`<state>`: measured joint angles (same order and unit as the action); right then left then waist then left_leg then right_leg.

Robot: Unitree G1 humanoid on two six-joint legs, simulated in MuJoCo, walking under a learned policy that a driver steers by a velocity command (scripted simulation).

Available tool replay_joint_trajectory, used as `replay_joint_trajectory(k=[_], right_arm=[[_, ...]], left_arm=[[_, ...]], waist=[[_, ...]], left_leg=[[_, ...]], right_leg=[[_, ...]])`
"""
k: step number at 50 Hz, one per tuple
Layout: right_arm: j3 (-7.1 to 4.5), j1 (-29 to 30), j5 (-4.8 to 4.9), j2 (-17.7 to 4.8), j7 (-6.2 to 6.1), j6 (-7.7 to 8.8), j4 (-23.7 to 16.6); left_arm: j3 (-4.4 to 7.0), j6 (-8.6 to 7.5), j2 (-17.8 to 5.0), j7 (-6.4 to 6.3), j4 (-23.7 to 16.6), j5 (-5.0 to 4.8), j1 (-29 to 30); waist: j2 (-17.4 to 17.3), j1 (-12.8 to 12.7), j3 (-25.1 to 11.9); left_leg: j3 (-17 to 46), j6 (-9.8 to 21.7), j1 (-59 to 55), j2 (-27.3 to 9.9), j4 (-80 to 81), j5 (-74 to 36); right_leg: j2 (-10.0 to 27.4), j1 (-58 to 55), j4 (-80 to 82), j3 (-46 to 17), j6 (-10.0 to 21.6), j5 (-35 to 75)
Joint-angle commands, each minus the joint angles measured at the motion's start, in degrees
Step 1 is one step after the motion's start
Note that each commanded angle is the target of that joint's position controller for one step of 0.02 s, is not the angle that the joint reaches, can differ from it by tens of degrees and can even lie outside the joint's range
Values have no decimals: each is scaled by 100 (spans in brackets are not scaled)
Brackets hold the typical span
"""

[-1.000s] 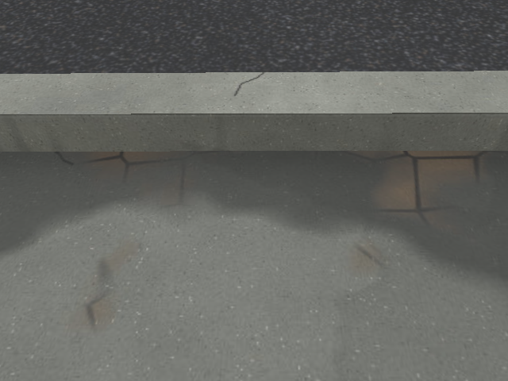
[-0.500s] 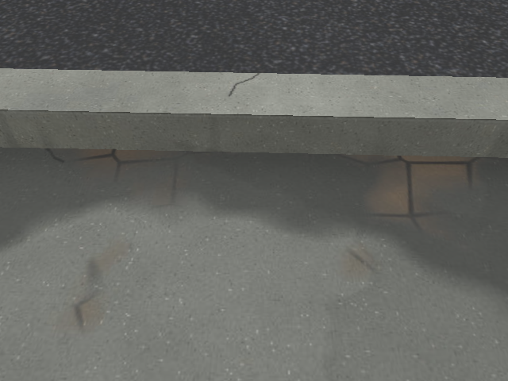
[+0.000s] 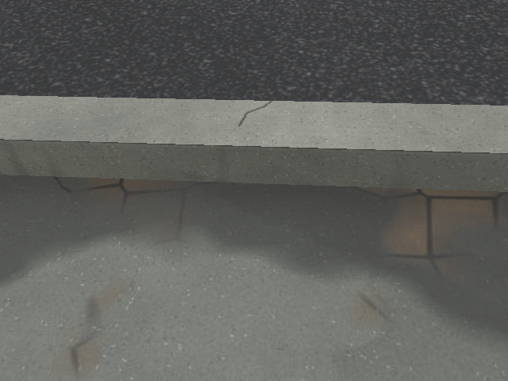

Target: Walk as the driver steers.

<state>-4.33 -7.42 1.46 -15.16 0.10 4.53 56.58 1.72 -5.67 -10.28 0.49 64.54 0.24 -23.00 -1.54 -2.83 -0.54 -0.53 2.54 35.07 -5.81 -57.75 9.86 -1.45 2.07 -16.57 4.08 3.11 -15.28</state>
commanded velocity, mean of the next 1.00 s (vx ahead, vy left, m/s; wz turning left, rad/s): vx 0.11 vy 0.00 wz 0.00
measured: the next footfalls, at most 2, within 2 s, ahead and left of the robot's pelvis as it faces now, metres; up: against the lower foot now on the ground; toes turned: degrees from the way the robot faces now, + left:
left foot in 0.22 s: +0.31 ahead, +0.13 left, +0.00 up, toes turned +3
right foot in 0.56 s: +0.27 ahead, -0.10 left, +0.00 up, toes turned -1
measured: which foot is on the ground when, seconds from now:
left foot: up 0.00-0.20, down 0.22-1.00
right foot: down 0.00-0.24, up 0.26-0.54, down 0.56-1.00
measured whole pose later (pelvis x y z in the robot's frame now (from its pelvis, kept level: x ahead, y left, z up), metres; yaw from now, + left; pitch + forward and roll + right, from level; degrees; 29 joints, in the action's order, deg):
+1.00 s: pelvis +0.25 +0.02 -0.01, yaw +0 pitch +0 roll +0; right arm -2.0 -8.3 0.1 -12.9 -1.5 0.2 61.2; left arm 2.3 -1.1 -11.1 -2.1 62.2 0.1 -12.4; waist 0.2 -0.1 1.8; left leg -3.3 1.2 14.4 -0.1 -28.4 13.7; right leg 1.3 10.4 -28.7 1.3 -0.4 -17.9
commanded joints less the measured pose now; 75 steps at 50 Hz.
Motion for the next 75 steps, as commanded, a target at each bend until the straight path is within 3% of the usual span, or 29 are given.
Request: replay_joint_trajectory(k=[1,4,7,9,11,12,13,14,15,16,17,19,21,24,26,28,29,30,32,37,46,61,63,65,67,70,72,73,75], right_arm=[[16,717,-33,-80,36,7,-469],[95,1274,-35,12,101,23,-644],[110,1413,-21,-66,177,24,-750],[7,955,-50,-382,192,44,-662],[-167,-235,-134,-740,163,78,-263],[-224,-874,-270,-1072,119,72,-115],[-169,-948,-323,-1182,112,15,-78],[-69,-1006,-220,-820,148,-28,-80],[-23,-326,-120,-692,135,-30,-203],[62,194,-116,-450,104,-30,-302],[137,477,-168,-254,89,-16,-329],[154,644,-306,-233,79,-38,-245],[143,628,-372,-314,28,-57,-205],[114,555,-289,-483,-70,-140,-213],[131,639,-174,-458,-108,-225,-213],[197,355,-163,-265,-115,-267,-72],[176,166,-173,-298,-127,-288,-39],[150,29,-172,-321,-163,-317,-49],[158,-58,-209,-281,-196,-325,-9],[168,-169,-194,-229,-164,-310,130],[153,-175,-136,-290,-165,-377,265],[121,-92,-132,-321,-220,-455,442],[99,-233,-89,-308,-221,-474,549],[44,-274,-33,-414,-232,-453,531],[22,-487,24,-454,-214,-307,524],[-89,-1198,15,-775,-147,-107,678],[-81,-897,-40,-791,-132,-14,514],[-70,-626,3,-751,-117,5,393],[-59,74,95,-696,-84,-56,155]], left_arm=[[132,-22,-976,-126,-281,9,-40],[143,40,-1018,-184,-305,18,-125],[167,125,-1013,-196,-214,-36,-282],[214,171,-1105,-216,-271,-40,-47],[224,218,-1110,-214,-349,-62,154],[171,204,-967,-196,-455,60,-20],[-45,181,-189,-132,-296,57,-1086],[50,137,-507,-102,-152,-112,-990],[131,140,-771,-111,-368,-245,-322],[143,191,-796,-180,-482,-205,119],[198,279,-830,-262,-503,-122,319],[210,448,-669,-342,-505,-52,158],[174,522,-509,-409,-519,-39,147],[174,621,-626,-401,-551,-7,370],[185,669,-643,-344,-504,57,417],[184,683,-725,-326,-575,159,590],[220,664,-997,-346,-628,127,716],[270,618,-1149,-341,-552,56,827],[199,481,-800,-314,-534,63,1043],[193,335,-776,-279,-455,-6,944],[168,404,-754,-275,-360,-20,773],[156,501,-667,-307,-296,-9,827],[173,524,-655,-315,-195,-57,660],[196,498,-703,-336,-302,-104,757],[170,342,-596,-325,-428,-143,822],[136,110,-369,-206,-663,-151,1151],[148,55,-378,-133,-706,-184,1084],[149,27,-383,-110,-660,-193,928],[223,-6,-432,-127,-313,-208,165]], waist=[[478,48,636],[573,-54,761],[726,10,652],[889,348,286],[736,949,-409],[139,996,-1141],[-1300,437,-2251],[-830,638,-2653],[-616,546,-1650],[-152,416,-1017],[12,295,-625],[-274,26,-430],[-453,-57,-423],[-453,-19,-619],[-431,-118,-402],[-223,-69,49],[100,132,323],[676,321,486],[910,405,399],[443,343,68],[153,271,-158],[199,285,69],[199,287,50],[145,333,538],[-100,413,903],[-749,581,729],[-756,396,671],[-686,245,655],[-495,-274,571]], left_leg=[[2,-150,799,-65,1073,-678],[-344,-161,26,271,2095,-1210],[-280,4,-408,397,2511,-1311],[-205,212,-932,554,2665,-1115],[-280,446,-2413,698,3172,-1924],[604,701,-4057,-242,2654,-4192],[2585,1948,-5767,-1857,2619,-5582],[3073,1992,-5314,-1713,3188,-4317],[2342,1722,-4413,-1456,3499,-3233],[1868,1436,-3509,-1198,3778,-2441],[1519,1289,-2658,-1027,4011,-2090],[1089,1105,-1630,-719,4293,-1511],[815,1126,-1320,-576,4375,-1419],[879,1047,-1251,-587,4567,166],[799,754,-810,-428,4696,1739],[711,285,-623,-182,4651,2606],[504,86,-758,65,4439,2414],[151,-15,-1347,347,4182,1827],[60,12,-2166,381,3706,948],[8,131,-2306,340,3458,-47],[-1,112,-2600,295,3173,-1207],[32,61,-2625,270,3228,-1063],[-104,122,-2560,433,3184,633],[110,299,-2060,355,3298,2757],[768,569,-1979,-52,3593,3432],[2752,1287,-2525,-1223,4496,3710],[3034,1373,-2250,-1467,4631,3420],[2679,1210,-2066,-1345,4574,3130],[1270,633,-985,-570,4059,2210]], right_leg=[[1373,6,975,-989,703,1848],[1160,378,871,-466,561,2948],[1287,64,449,-344,496,3651],[1390,-333,-133,-404,350,4554],[1054,-323,-1585,-259,57,4852],[715,778,-2992,-155,-159,2914],[-196,2355,-5243,-314,-495,-2235],[-191,2346,-5892,-1287,-500,-2548],[92,2801,-5968,-1059,-493,-2286],[354,2829,-5665,-830,-506,-1856],[528,2584,-5311,-787,-531,-1555],[678,1752,-4465,-751,-504,-1295],[631,1402,-3490,-610,-504,-1339],[573,911,-2452,-489,-455,-365],[445,404,-1790,-309,-352,356],[612,423,-1103,-503,-167,318],[812,838,-759,-709,-46,-166],[718,1651,-595,-729,9,-1060],[703,2103,-249,-754,-142,-1131],[614,1478,-555,-645,-221,258],[529,1075,-818,-507,-179,1351],[443,1007,-706,-402,-219,1112],[287,1085,-759,-259,-124,-412],[285,1656,-884,-331,80,-2085],[332,2218,-1235,-387,169,-2288],[166,2773,-2564,-86,176,-1236],[335,2651,-2949,-315,326,-1435],[395,2355,-2569,-320,397,-1439],[182,459,-988,-23,452,-455]])
Keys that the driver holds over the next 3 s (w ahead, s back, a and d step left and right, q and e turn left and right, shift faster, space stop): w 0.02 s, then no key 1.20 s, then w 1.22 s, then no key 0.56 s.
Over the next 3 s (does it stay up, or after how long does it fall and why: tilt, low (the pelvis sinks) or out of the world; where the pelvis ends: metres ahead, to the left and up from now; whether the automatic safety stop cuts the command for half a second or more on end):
stays up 0.96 -0.02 -0.01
